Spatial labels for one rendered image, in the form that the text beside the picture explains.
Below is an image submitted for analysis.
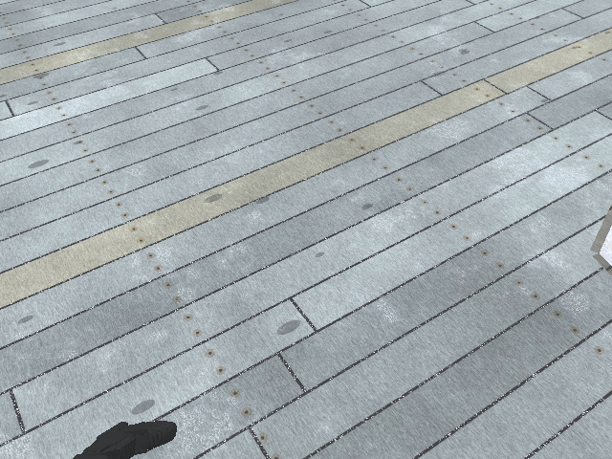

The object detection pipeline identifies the left robot hand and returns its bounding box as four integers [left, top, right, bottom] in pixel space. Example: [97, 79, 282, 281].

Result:
[73, 421, 177, 459]

